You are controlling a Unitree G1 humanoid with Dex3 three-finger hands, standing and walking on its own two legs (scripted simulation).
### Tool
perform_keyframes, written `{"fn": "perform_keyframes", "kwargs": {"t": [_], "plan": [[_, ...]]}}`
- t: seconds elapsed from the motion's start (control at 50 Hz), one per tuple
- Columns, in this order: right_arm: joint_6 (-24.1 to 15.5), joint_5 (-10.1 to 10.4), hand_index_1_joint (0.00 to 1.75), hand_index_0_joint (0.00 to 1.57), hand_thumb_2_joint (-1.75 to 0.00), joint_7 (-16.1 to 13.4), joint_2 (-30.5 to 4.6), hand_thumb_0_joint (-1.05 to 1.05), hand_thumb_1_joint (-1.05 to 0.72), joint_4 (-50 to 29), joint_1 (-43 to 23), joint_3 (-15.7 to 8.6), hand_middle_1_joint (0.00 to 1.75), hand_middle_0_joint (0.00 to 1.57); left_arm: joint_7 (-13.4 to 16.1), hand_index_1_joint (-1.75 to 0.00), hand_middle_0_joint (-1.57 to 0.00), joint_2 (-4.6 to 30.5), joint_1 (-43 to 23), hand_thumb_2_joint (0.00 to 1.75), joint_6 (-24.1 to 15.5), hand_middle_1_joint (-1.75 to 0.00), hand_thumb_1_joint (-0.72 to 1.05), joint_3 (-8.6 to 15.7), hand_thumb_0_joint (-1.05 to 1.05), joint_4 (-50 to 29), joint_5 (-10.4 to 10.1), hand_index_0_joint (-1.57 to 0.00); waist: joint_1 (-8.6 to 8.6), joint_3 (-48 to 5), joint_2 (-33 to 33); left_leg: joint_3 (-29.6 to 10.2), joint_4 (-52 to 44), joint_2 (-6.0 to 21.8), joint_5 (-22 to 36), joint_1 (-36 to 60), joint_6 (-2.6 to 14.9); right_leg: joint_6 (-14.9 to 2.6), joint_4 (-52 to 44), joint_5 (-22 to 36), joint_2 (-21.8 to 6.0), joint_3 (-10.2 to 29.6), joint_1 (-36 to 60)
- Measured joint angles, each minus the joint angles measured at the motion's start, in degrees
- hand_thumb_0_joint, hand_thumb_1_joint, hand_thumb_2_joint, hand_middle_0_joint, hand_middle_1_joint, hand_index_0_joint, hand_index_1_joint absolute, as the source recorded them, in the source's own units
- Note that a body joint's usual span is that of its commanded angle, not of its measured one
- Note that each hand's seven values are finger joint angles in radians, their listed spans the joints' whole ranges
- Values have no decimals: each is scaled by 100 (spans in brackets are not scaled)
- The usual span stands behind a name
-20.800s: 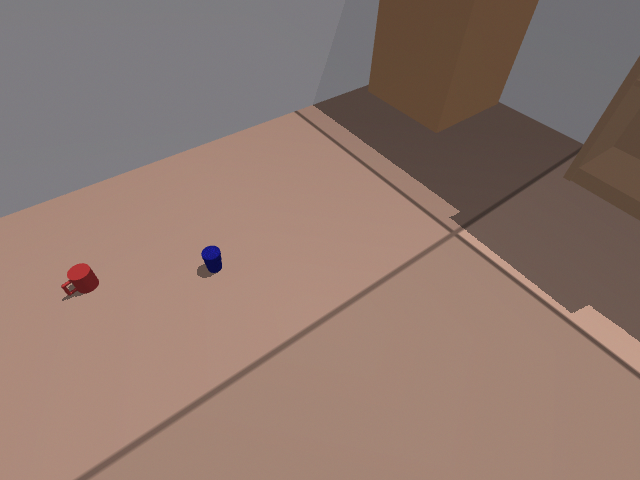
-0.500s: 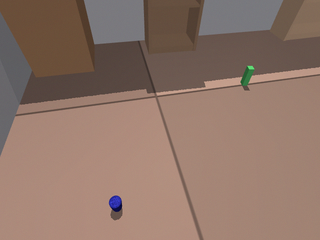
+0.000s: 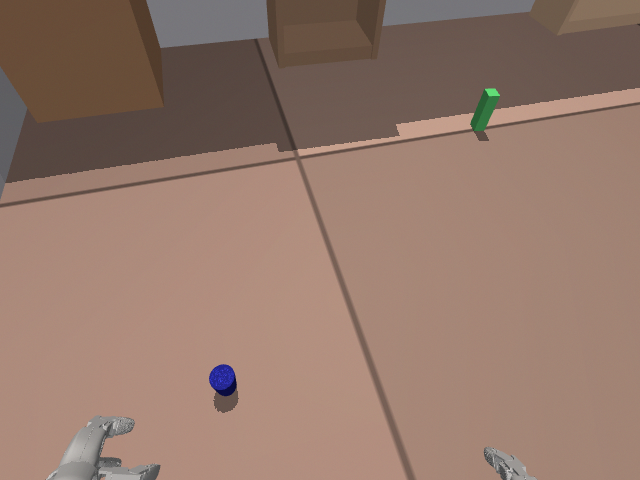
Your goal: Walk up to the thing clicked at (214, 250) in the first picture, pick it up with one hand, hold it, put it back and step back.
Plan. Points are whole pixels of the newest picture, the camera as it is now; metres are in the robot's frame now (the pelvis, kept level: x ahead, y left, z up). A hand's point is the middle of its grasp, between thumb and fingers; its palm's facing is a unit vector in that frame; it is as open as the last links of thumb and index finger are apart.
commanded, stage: rise first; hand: left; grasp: from above
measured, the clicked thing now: (224, 381) +0.44 +0.25 -0.70
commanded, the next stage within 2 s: none
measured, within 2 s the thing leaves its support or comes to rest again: neither
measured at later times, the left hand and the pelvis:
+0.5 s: hand out of the picture +0.14 +0.26 -0.20, palm faces -0.16 -0.87 -0.46, open 14.1 cm; pelvis +0.00 +0.02 -0.06, yaw +0 degrees
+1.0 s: hand (142, 475) +0.17 +0.29 -0.32, palm faces -0.39 -0.64 -0.66, open 13.9 cm; pelvis -0.04 +0.01 -0.18, yaw +0 degrees
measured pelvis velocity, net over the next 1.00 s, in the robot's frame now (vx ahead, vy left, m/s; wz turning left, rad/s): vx -0.04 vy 0.01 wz -0.01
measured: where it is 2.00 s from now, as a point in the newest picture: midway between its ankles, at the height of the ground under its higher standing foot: outside the picture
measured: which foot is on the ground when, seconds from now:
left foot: down 0.00-1.00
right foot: down 0.00-1.00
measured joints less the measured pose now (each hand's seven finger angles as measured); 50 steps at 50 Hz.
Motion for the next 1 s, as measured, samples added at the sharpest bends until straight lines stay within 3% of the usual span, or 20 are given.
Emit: {"fn": "perform_keyframes", "kwargs": {"t": [0.12,0.26,0.36,0.5,0.76,0.86,1.0], "plan": [[-191,-8,30,20,-90,25,-14,1,-92,-436,6,-30,30,21,69,-99,-11,-123,412,93,433,-101,-28,-5,0,-638,134,-13,-2,-133,22,19,712,-15,-344,-656,49,49,645,-305,-2,18,-630],[-416,-83,30,20,-90,-14,-4,1,-92,-703,-128,-91,30,21,129,-103,-10,-119,909,95,410,-104,-47,22,-1,-1651,380,-11,46,-242,-82,-16,1696,-27,-793,-1524,68,76,1567,-731,6,-19,-1459],[-474,-108,30,20,-90,-44,42,1,-92,-871,-227,-70,30,21,153,-105,-10,-94,1310,96,588,-106,-52,-63,-1,-2414,432,-10,23,-305,-65,-40,2100,-19,-987,-1869,84,98,1908,-897,21,-43,-1771],[-554,-125,30,20,-90,-54,88,1,-93,-1107,-239,9,30,21,186,-106,-9,-87,1583,95,843,-107,-54,-181,-1,-2911,563,-11,-10,-473,15,-74,2509,-20,-1154,-2310,110,123,2252,-1042,29,-77,-2172],[-665,-105,30,20,-90,18,82,1,-91,-1257,-235,19,30,21,232,-106,-8,-31,1801,92,841,-108,-51,-213,-1,-3489,867,-11,13,-583,29,-109,3411,-40,-1395,-3286,100,119,3172,-1302,30,-114,-3145],[-840,-122,30,20,-90,44,-17,1,-92,-1184,-346,27,30,21,236,-106,-9,210,1274,92,474,-109,-51,-222,-1,-2838,1281,-11,-8,-664,23,-131,3926,-78,-1474,-3955,76,102,3737,-1421,4,-135,-3823],[-1051,-158,30,20,-90,141,-237,1,-91,-876,-669,-63,30,21,365,-106,-9,642,104,91,-445,-109,-50,-142,-1,-1897,2155,-12,-61,-784,-16,-113,5185,-113,-1730,-5460,21,83,5089,-1721,-1,-115,-5374]]}}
